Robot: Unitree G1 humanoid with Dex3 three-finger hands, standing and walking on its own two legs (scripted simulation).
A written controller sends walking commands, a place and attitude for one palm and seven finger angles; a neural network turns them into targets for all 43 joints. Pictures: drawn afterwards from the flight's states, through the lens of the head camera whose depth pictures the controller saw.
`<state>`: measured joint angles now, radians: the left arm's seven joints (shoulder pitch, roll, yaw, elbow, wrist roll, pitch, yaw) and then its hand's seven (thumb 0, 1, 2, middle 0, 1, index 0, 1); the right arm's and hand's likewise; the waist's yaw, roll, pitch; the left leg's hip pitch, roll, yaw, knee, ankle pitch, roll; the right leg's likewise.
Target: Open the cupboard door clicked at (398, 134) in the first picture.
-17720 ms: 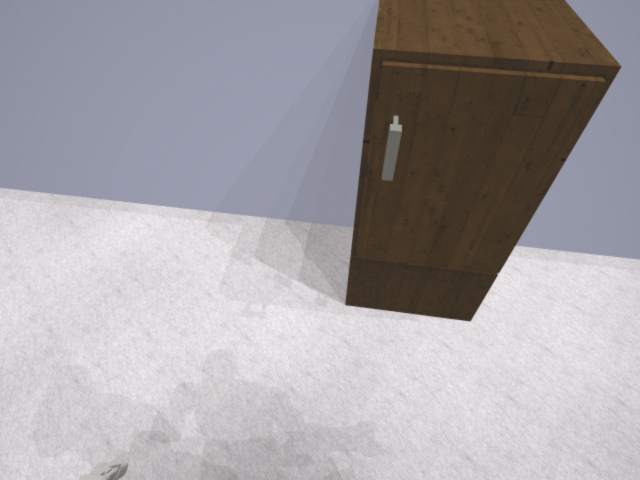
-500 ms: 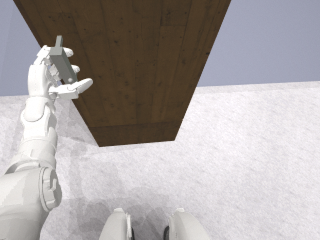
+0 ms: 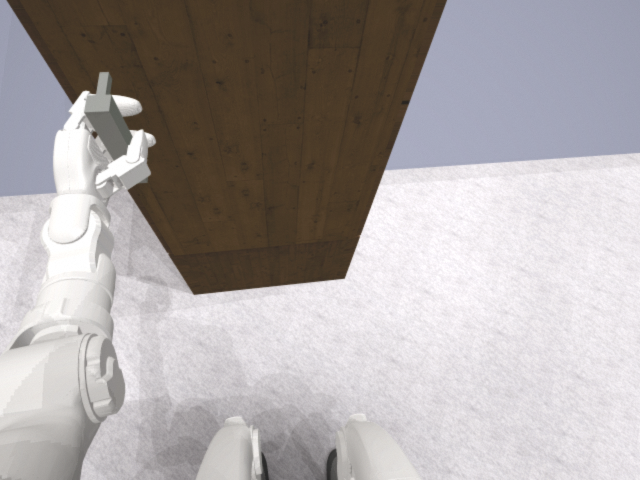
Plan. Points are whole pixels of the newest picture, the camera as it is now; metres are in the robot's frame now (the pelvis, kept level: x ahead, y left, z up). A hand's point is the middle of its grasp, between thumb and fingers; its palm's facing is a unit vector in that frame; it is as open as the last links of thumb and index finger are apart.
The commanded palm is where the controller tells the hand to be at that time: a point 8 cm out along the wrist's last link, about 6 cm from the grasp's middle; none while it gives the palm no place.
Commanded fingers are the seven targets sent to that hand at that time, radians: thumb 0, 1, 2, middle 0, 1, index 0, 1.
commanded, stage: pull the door open along its arc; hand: left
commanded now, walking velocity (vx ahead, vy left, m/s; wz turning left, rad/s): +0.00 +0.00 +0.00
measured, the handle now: (122, 130) +0.54 +0.22 +0.06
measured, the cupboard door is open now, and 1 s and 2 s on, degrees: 0 43 37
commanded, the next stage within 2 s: open thumb and fingers to let go in 0.90 s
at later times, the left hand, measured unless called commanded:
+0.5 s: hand (174, 247) +0.37 +0.14 +0.06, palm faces +0.30 -0.95 +0.05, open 6.0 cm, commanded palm +0.31 +0.18 +0.06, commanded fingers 0.00 0.90 0.90 -0.40 -1.35 -0.40 -1.35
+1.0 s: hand (272, 340) +0.27 +0.04 +0.07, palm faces +0.36 -0.93 -0.04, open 6.3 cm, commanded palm +0.22 +0.08 +0.06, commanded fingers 0.00 0.83 0.87 -0.40 -1.34 -0.40 -1.34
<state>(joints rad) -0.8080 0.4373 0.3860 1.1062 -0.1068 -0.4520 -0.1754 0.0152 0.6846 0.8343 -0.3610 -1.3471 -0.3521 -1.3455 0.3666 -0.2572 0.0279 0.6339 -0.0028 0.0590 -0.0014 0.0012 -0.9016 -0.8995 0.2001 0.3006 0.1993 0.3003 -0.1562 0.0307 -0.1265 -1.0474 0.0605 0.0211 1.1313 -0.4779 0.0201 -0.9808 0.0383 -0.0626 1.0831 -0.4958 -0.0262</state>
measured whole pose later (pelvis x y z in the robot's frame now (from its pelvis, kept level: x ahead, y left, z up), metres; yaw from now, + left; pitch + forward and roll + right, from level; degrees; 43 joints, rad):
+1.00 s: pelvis +0.01 -0.05 +0.02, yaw +5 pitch +12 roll +1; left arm 0.28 -0.06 -0.29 0.05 0.10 -0.29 0.53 0.02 0.65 0.71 -0.36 -1.34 -0.36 -1.35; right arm 0.20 -0.17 0.03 0.54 -0.07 -0.04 0.03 0.01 -0.90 -0.90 0.20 0.30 0.20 0.30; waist -0.02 0.03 -0.17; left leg -0.77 0.03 -0.03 1.01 -0.46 -0.05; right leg -0.71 0.02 -0.11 1.03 -0.54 -0.09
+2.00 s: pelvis +0.01 -0.02 +0.01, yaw +5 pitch +14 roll +0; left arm 0.29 -0.04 -0.27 0.01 0.09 -0.29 0.42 -0.01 -0.50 0.30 -0.22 -0.42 -0.20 -0.48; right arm 0.21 -0.19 0.02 0.51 -0.05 -0.05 0.03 0.01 -0.90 -0.90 0.20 0.30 0.20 0.30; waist -0.01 0.04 -0.16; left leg -0.83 0.01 -0.02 1.08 -0.48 -0.01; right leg -0.76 0.00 -0.10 1.08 -0.56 -0.06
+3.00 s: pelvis +0.00 -0.02 -0.01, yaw +3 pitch +15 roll -1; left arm 0.65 0.13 -0.07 -0.26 -0.14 -0.41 -0.08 -0.01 -0.50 0.30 -0.16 -0.30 -0.17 -0.31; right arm 0.24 -0.21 0.00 0.40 0.01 -0.04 -0.02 0.01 -0.90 -0.90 0.20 0.30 0.20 0.30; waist 0.01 0.04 -0.17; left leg -0.92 0.03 -0.02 1.19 -0.53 -0.01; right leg -0.85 0.01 -0.10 1.18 -0.59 -0.05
